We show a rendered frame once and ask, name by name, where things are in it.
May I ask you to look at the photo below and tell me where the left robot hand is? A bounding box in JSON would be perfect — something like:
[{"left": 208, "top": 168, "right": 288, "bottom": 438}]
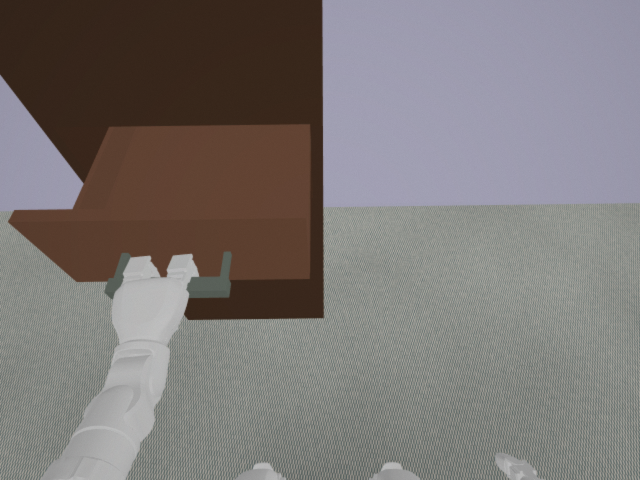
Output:
[{"left": 112, "top": 254, "right": 199, "bottom": 346}]

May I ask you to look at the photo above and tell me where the drawer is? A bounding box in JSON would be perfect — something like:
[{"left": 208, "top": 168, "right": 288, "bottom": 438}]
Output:
[{"left": 8, "top": 124, "right": 311, "bottom": 282}]

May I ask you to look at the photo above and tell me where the right robot shin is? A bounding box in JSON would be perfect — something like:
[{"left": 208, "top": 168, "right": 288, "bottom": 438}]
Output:
[{"left": 380, "top": 462, "right": 402, "bottom": 472}]

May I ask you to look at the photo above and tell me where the left robot shin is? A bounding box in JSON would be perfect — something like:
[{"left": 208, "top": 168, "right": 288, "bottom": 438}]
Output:
[{"left": 253, "top": 463, "right": 274, "bottom": 471}]

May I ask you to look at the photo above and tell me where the robot shin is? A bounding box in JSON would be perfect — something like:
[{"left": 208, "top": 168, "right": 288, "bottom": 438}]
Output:
[
  {"left": 380, "top": 462, "right": 402, "bottom": 472},
  {"left": 253, "top": 463, "right": 274, "bottom": 471}
]

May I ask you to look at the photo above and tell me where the cabinet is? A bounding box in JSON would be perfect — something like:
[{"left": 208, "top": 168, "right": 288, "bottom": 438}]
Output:
[{"left": 0, "top": 0, "right": 324, "bottom": 320}]

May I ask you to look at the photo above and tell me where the robot left forearm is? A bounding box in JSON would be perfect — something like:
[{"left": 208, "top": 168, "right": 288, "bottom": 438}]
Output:
[{"left": 41, "top": 339, "right": 170, "bottom": 480}]

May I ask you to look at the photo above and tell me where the handle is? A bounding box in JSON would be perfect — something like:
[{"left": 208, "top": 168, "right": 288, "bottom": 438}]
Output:
[{"left": 104, "top": 252, "right": 232, "bottom": 299}]

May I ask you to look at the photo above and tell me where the right robot hand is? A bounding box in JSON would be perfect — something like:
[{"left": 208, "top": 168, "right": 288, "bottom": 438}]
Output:
[{"left": 495, "top": 453, "right": 544, "bottom": 480}]

